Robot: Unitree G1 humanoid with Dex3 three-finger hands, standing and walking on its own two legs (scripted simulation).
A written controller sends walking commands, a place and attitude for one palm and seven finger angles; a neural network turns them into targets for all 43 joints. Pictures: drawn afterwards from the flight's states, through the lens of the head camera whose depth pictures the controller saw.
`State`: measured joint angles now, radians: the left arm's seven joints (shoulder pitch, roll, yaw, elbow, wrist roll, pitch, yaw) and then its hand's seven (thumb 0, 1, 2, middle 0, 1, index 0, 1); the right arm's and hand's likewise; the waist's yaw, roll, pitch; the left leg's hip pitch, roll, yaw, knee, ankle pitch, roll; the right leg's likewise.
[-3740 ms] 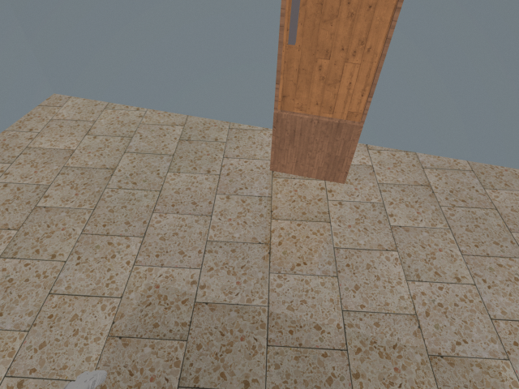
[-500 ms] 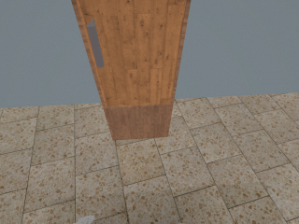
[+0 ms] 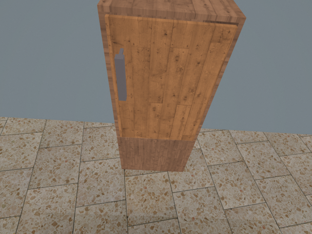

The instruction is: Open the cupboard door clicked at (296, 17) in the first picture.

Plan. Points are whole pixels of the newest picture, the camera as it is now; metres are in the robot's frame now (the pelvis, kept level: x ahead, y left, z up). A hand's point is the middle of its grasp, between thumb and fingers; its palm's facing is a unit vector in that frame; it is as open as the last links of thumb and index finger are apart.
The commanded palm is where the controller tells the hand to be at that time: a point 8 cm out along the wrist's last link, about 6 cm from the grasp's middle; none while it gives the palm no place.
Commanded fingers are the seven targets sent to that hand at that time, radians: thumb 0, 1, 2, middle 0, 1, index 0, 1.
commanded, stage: come to a stop and stand still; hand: left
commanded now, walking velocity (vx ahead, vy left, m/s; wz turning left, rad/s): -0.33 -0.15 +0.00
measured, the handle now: (122, 75) +0.58 +0.17 +0.07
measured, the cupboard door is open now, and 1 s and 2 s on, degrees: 0 0 0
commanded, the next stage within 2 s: look again from close up in 0.94 s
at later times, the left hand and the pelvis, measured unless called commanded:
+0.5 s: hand out of the picture +0.07 +0.14 -0.16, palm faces +0.10 -0.96 -0.25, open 7.3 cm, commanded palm none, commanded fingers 0.00 0.90 0.90 -0.20 -0.30 -0.20 -0.30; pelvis +0.00 -0.05 +0.00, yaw +3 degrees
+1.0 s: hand out of the picture -0.04 +0.16 -0.17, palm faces +0.04 -0.98 -0.17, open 7.4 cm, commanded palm none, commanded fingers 0.00 0.90 0.90 -0.20 -0.30 -0.20 -0.30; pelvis -0.03 -0.02 +0.01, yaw +2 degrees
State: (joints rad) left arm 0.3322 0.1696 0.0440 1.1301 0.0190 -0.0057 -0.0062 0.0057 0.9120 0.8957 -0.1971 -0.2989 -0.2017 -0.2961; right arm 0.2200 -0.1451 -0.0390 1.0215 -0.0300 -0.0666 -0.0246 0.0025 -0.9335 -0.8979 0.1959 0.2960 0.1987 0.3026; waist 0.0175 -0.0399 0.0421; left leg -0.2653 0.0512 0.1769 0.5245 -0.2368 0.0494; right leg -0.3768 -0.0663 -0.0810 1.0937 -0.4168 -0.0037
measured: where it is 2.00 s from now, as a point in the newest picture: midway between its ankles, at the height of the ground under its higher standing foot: outside the picture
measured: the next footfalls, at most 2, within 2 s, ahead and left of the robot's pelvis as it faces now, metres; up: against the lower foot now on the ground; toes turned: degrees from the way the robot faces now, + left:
right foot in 0.24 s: +0.12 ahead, -0.15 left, +0.00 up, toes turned -5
left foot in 0.66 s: +0.00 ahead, +0.07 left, +0.00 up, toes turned +5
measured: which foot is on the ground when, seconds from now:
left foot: down 0.00-0.26, up 0.28-0.64, down 0.66-1.00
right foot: up 0.00-0.22, down 0.24-0.68, up 0.70-1.00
